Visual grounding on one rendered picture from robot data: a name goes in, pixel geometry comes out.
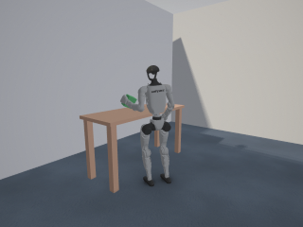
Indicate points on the right robot forearm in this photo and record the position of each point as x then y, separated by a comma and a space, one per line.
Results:
168, 111

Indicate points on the humanoid robot head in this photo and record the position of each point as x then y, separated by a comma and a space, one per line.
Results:
153, 69

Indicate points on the left robot forearm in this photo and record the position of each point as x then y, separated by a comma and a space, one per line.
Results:
131, 105

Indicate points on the robot left shin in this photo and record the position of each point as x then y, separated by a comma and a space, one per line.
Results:
147, 163

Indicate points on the left robot upper arm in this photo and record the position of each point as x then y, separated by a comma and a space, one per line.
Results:
141, 97

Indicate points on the table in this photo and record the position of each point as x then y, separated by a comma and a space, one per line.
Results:
111, 119

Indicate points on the robot left hand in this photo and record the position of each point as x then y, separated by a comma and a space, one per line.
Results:
123, 99

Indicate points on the sponge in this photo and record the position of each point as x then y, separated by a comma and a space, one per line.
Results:
131, 98

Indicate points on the robot right hand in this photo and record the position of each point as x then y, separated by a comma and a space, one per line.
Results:
163, 117

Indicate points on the right robot upper arm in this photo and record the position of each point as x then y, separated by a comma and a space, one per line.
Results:
169, 96

